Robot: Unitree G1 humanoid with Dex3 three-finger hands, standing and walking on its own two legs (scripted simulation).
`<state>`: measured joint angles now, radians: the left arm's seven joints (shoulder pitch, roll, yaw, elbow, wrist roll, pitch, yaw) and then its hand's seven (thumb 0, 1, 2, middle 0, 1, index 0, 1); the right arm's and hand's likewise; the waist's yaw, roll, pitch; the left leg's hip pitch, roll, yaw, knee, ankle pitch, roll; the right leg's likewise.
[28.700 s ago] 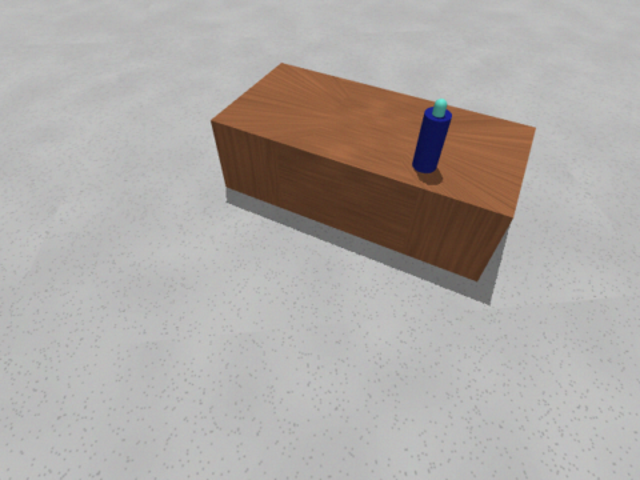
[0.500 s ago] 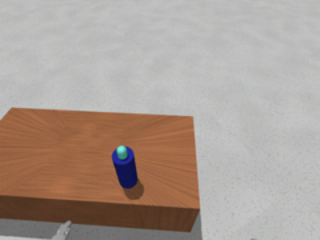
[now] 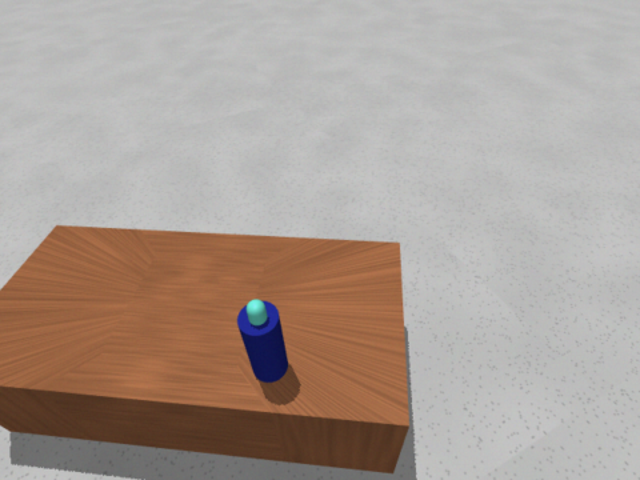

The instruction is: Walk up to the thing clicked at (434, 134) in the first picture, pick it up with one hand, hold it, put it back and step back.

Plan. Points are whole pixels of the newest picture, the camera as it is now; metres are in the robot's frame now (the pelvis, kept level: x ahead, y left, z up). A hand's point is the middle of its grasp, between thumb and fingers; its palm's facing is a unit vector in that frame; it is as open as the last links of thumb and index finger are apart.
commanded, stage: home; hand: left
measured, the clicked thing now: (263, 337) +0.49 +0.16 -0.28
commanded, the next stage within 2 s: stand in 0.84 s
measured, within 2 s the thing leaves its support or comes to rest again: neither
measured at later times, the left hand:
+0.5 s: hand out of the picture +0.05 +0.25 -0.15, palm faces +0.01 -0.93 -0.37, open 17.6 cm
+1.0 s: hand out of the picture +0.08 +0.25 -0.14, palm faces +0.01 -0.93 -0.37, open 17.6 cm
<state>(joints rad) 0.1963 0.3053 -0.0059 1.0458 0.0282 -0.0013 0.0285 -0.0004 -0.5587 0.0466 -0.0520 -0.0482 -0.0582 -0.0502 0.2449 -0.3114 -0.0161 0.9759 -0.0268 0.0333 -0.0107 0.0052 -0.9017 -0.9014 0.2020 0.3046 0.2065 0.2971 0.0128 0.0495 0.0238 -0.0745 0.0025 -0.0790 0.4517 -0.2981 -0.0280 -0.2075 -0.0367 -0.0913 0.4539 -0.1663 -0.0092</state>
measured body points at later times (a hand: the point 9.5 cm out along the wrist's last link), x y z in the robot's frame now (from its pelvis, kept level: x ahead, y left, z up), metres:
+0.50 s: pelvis +0.00 +0.00 +0.00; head -0.01 -0.02 +0.45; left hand +0.05 +0.30 -0.12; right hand +0.04 -0.29 -0.15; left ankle -0.03 +0.14 -0.74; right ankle +0.06 -0.11 -0.74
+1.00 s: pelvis +0.01 -0.01 +0.01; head +0.01 -0.03 +0.46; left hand +0.08 +0.29 -0.12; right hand +0.07 -0.30 -0.14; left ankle -0.03 +0.14 -0.74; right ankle +0.06 -0.11 -0.74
